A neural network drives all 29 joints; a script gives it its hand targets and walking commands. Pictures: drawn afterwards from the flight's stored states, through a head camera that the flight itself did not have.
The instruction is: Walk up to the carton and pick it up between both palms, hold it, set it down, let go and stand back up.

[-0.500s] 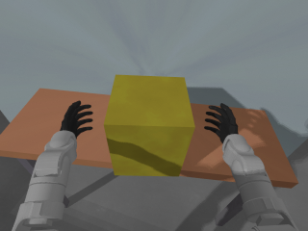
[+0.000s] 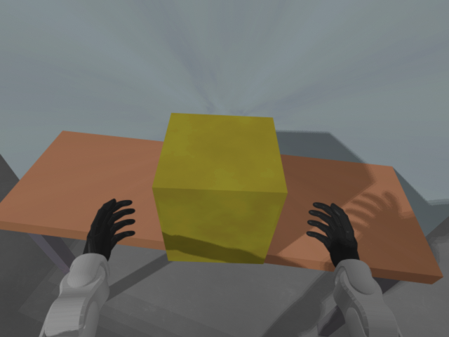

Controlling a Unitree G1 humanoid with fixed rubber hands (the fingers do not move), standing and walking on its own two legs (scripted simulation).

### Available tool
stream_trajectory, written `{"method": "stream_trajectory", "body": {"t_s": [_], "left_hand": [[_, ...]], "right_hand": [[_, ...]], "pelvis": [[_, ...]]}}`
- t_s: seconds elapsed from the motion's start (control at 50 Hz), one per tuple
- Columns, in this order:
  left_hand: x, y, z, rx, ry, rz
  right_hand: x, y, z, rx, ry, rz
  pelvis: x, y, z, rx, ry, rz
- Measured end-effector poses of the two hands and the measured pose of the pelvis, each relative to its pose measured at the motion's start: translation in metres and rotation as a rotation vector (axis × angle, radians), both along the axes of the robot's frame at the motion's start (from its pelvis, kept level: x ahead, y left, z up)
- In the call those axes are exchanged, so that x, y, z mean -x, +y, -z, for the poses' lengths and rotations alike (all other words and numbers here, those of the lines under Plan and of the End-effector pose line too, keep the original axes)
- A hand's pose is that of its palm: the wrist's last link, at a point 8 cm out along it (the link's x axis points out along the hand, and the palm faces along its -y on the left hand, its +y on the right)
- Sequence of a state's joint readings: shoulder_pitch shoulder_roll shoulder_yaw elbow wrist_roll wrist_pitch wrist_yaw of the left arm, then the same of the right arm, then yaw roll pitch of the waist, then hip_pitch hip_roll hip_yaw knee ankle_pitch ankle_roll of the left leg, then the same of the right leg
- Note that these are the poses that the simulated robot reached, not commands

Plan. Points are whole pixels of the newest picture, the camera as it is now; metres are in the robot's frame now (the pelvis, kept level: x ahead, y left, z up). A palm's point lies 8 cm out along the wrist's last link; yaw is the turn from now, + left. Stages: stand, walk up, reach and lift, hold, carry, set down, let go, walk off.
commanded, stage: set down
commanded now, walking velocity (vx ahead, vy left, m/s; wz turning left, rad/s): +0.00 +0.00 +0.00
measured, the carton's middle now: (219, 191) +0.41 +0.04 +0.03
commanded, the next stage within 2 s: let go in 1.28 s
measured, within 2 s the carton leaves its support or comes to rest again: neither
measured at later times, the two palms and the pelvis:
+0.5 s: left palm (98, 287) +0.21 +0.22 +0.01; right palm (342, 295) +0.22 -0.18 +0.01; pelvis +0.01 +0.01 +0.00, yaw +0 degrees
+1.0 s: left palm (98, 322) +0.17 +0.22 -0.05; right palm (343, 335) +0.18 -0.19 -0.05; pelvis +0.01 +0.01 +0.00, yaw +0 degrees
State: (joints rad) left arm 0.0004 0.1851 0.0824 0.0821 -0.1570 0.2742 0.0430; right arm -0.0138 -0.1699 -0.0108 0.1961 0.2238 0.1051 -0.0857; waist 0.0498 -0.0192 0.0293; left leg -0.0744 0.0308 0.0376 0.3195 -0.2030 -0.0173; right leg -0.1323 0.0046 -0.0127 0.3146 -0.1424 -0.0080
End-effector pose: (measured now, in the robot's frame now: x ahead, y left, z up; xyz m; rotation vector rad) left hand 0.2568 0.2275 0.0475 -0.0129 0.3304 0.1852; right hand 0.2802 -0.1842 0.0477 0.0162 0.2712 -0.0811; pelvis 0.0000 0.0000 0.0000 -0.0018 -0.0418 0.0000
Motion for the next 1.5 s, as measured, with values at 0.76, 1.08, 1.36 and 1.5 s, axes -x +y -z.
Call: {"method": "stream_trajectory", "body": {"t_s": [0.76,1.08,1.36,1.5], "left_hand": [[0.077,-0.003,0.075,-0.048,0.124,0.009],[0.09,0.0,0.099,-0.074,0.286,0.035],[0.099,0.005,0.117,-0.089,0.432,0.045],[0.101,0.005,0.124,-0.099,0.485,0.054]], "right_hand": [[0.092,-0.009,0.07,0.061,0.146,0.0],[0.106,-0.009,0.099,0.091,0.269,-0.026],[0.119,-0.018,0.12,0.131,0.402,-0.038],[0.126,-0.025,0.126,0.149,0.442,-0.033]], "pelvis": [[-0.01,0.011,0.0,0.006,-0.019,0.012],[-0.004,0.006,0.001,0.002,-0.029,0.007],[-0.003,0.004,0.001,0.003,-0.033,0.001],[-0.004,0.004,0.002,0.005,-0.029,0.005]]}}
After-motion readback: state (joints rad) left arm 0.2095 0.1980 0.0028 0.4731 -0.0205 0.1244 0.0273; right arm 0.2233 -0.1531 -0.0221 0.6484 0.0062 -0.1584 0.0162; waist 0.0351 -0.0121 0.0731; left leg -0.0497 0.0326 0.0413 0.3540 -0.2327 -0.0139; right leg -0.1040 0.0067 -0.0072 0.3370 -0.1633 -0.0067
